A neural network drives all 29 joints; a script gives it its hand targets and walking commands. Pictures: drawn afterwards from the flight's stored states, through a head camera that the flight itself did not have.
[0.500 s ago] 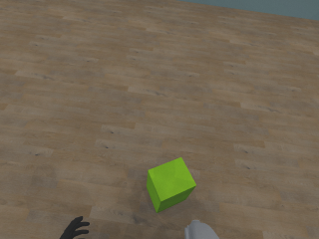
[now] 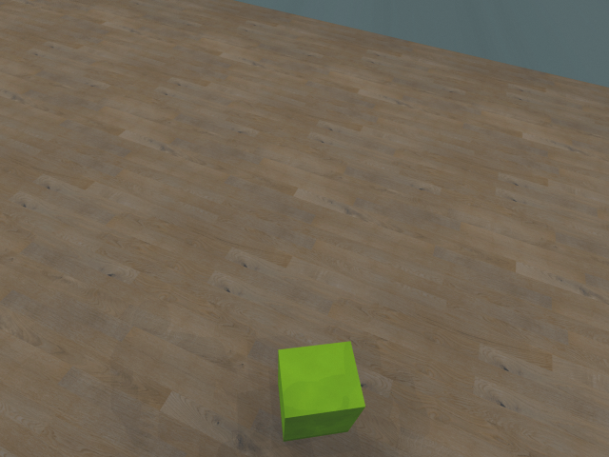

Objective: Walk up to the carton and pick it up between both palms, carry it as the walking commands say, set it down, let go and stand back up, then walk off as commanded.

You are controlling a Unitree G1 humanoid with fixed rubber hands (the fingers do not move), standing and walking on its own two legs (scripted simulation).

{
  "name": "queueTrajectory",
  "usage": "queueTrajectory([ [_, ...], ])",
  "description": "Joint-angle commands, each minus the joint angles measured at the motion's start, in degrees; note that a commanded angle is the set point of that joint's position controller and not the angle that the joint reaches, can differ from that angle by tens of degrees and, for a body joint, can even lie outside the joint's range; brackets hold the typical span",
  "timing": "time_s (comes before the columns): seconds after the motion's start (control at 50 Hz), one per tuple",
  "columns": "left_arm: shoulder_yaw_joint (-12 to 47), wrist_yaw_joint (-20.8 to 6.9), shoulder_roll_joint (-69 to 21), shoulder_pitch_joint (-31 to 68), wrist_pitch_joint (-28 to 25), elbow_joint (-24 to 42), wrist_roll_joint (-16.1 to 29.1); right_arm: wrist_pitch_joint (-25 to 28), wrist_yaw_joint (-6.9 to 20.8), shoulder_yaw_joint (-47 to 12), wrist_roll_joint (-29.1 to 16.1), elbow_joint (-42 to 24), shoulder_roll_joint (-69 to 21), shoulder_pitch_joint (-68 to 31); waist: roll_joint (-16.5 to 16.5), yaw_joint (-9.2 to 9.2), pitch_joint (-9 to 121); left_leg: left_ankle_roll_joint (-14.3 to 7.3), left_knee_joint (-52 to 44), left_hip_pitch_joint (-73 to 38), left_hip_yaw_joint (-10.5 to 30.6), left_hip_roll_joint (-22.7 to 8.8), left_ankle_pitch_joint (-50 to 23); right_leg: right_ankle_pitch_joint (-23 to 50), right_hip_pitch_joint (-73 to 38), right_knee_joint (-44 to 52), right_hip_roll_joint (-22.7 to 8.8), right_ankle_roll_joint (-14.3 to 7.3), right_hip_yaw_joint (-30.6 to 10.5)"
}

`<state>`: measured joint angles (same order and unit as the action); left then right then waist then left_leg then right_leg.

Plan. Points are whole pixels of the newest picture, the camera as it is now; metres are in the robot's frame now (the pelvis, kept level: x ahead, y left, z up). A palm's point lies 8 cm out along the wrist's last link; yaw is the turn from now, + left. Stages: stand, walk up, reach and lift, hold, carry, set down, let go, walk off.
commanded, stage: walk up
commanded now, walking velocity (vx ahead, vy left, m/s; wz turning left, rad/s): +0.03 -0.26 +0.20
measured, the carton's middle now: (315, 393) +0.38 -0.04 -0.62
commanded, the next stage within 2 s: stand in 0.90 s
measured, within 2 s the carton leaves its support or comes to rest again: neither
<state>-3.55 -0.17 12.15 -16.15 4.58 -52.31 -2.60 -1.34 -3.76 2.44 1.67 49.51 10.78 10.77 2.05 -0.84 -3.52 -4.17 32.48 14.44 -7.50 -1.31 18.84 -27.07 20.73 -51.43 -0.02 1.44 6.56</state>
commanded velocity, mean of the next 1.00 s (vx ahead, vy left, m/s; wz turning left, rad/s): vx -0.01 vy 0.00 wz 0.12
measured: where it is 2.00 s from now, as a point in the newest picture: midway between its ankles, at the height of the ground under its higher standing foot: outside the picture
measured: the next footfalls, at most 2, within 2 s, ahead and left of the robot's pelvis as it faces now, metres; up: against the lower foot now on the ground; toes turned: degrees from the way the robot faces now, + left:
right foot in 0.24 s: +0.06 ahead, -0.20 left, +0.00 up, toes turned +14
left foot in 0.60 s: +0.02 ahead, +0.03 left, +0.00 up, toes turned +0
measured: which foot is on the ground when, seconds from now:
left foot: down 0.00-0.24, up 0.26-0.58, down 0.60-1.00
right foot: up 0.00-0.22, down 0.24-1.00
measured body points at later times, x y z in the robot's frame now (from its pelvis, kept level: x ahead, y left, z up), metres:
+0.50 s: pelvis +0.01 -0.09 +0.01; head +0.04 -0.11 +0.46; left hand +0.04 +0.20 -0.12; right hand +0.11 -0.35 -0.14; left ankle -0.02 +0.02 -0.69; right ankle +0.04 -0.23 -0.73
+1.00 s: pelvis +0.02 -0.07 +0.01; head +0.02 -0.07 +0.46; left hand +0.02 +0.17 -0.14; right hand +0.09 -0.30 -0.14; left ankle -0.02 +0.03 -0.73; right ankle +0.02 -0.20 -0.73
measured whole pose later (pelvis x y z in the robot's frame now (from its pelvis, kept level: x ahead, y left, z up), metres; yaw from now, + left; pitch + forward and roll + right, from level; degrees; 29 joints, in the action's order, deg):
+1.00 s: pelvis +0.02 -0.07 +0.01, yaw +6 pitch -2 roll +0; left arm -1.1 1.8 10.8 -13.3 0.2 -60.7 -1.1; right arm 0.6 -1.9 0.6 0.8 60.1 10.0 12.4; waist 0.3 -0.6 -2.4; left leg -1.4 21.3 6.1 -3.3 0.4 13.5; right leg -12.6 7.2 -21.7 -2.7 1.2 3.8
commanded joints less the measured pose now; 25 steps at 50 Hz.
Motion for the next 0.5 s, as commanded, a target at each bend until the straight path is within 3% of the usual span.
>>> queueTrajectory([
  [0.0,-1.13,-0.47,4.91,1.38,-0.35,3.33,0.43,0.71,0.02,2.80,-0.23,-0.07,10.38,3.87,-8.84,1.92,0.54,-5.79,-16.65,-7.43,16.60,-20.05,-31.89,4.59,9.45,-8.30,-5.14,1.84,-6.80],
  [0.06,-0.39,-0.96,3.16,-0.33,-0.46,2.28,0.88,1.39,1.03,2.20,0.21,0.19,9.64,2.63,-11.41,1.05,2.43,-3.07,-13.82,-6.82,8.82,-14.45,-39.88,9.78,5.56,-2.83,-4.18,1.87,-3.70],
  [0.08,-0.17,-0.48,2.74,0.24,-0.94,2.20,1.57,1.61,1.80,1.89,0.16,-0.43,9.70,1.09,-13.87,0.97,2.63,-2.48,-12.15,-4.58,5.54,-11.32,-38.58,11.08,1.47,2.98,-3.81,1.52,-2.77],
  [0.1,-0.12,-0.09,2.90,2.26,-1.36,2.86,2.04,1.48,2.43,1.91,0.15,-0.34,10.08,0.83,-16.14,1.55,2.23,-2.98,-11.28,-3.37,5.21,-8.94,-34.60,11.46,-0.32,7.21,-2.58,1.28,-0.90],
  [0.12,-0.35,0.25,3.42,3.06,-1.45,3.12,2.02,1.29,2.67,2.36,0.24,0.01,11.28,1.83,-17.45,2.26,2.20,-3.36,-10.75,-3.06,6.21,-8.91,-32.36,11.35,-0.90,9.40,-1.45,1.14,0.65],
  [0.16,-0.80,0.77,4.20,1.50,-1.89,2.54,1.60,0.53,2.64,3.15,0.01,0.53,12.84,1.84,-17.27,1.14,3.28,-2.76,-7.23,-0.67,7.18,-8.55,-26.25,12.89,-5.02,15.85,-0.43,0.88,2.09],
  [0.18,-1.02,1.10,4.36,-2.18,-2.34,1.01,1.33,0.17,2.39,3.03,-0.13,0.14,12.58,0.88,-14.29,-0.86,4.31,-1.33,-4.33,1.74,7.38,-7.53,-19.66,17.29,-9.94,23.26,-0.44,0.72,3.05],
  [0.2,-1.26,1.27,4.81,-6.01,-3.06,-0.79,1.00,0.01,2.12,2.16,0.13,0.27,9.98,1.61,-7.74,-2.14,6.77,0.53,-1.88,5.21,7.11,-5.06,-7.04,19.07,-17.30,28.10,-2.90,0.95,2.08],
  [0.22,-1.53,1.46,7.51,-8.05,-3.94,-1.06,0.59,-0.11,2.04,0.94,0.57,-0.10,4.99,3.85,4.37,-1.76,7.31,2.79,5.24,10.18,5.28,-0.76,6.03,23.24,-21.16,31.60,-12.14,0.54,-7.75],
  [0.24,-1.87,1.57,11.65,-8.22,-4.98,0.53,0.63,-0.51,2.07,0.65,1.11,-1.12,2.34,5.56,14.19,-0.42,5.49,5.08,13.95,15.63,6.53,3.31,18.32,40.93,-19.42,33.46,-24.84,-3.55,-22.54],
  [0.26,-3.05,1.75,16.47,-4.19,-4.63,0.71,0.90,-1.21,1.69,1.94,0.07,-0.61,6.22,5.11,19.37,-2.34,8.15,4.74,22.80,14.89,8.41,1.80,18.53,34.43,-14.46,36.19,-29.73,-12.44,-28.09],
  [0.28,-2.66,2.28,15.02,1.83,-4.39,2.15,0.91,-1.33,2.15,2.67,-0.33,-0.14,9.39,2.92,14.20,-1.05,3.71,5.37,29.04,15.25,9.37,1.29,18.26,35.34,-10.47,35.12,-27.12,-13.66,-23.03],
  [0.3,-2.30,2.46,12.80,2.54,-4.19,1.94,0.71,-1.33,2.90,2.86,0.43,0.79,9.55,3.01,9.98,-0.46,4.17,5.46,29.29,14.41,9.72,0.83,13.36,24.80,-9.39,35.33,-23.48,-10.79,-19.70],
  [0.36,-1.55,2.83,9.97,7.64,-3.73,2.54,0.49,-1.70,4.26,2.70,-0.13,1.96,8.35,5.03,10.83,2.36,2.29,6.91,25.38,9.00,6.68,1.21,5.46,19.87,-5.15,34.56,-17.07,-7.81,-10.05],
  [0.42,-2.60,3.30,12.14,1.30,-3.61,0.38,0.04,-2.43,4.64,2.74,-0.16,0.74,8.48,1.41,9.63,-0.61,1.72,7.28,20.97,12.62,6.02,1.17,6.91,25.61,-10.84,33.23,-21.45,-9.98,-12.53],
  [0.48,-2.73,2.73,12.88,3.94,-3.51,0.79,0.27,-2.14,4.78,1.77,-0.32,0.48,6.95,1.31,13.33,-0.31,2.10,6.09,10.82,6.03,5.36,1.25,6.45,22.06,-8.21,33.43,-19.91,-9.61,-10.47],
])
